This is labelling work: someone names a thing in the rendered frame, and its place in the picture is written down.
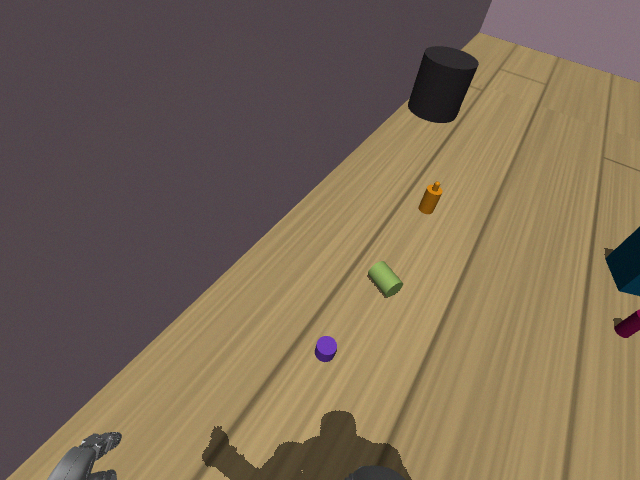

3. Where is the left robot hand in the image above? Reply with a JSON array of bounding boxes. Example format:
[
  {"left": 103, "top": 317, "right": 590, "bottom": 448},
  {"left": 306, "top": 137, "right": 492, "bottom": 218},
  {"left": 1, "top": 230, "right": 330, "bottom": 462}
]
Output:
[{"left": 47, "top": 432, "right": 122, "bottom": 480}]

